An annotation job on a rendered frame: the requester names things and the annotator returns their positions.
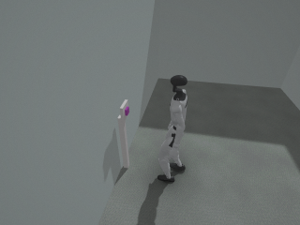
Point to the right robot foot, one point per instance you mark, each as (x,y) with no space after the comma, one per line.
(175,166)

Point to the panel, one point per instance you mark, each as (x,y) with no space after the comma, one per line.
(123,133)

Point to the button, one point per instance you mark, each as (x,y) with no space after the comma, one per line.
(127,111)

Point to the left robot forearm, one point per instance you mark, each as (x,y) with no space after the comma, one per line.
(178,137)

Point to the robot left hand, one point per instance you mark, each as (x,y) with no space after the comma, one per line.
(173,153)

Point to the robot right thigh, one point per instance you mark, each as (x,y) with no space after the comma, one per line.
(169,133)

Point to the left robot upper arm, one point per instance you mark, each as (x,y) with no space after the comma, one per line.
(177,112)

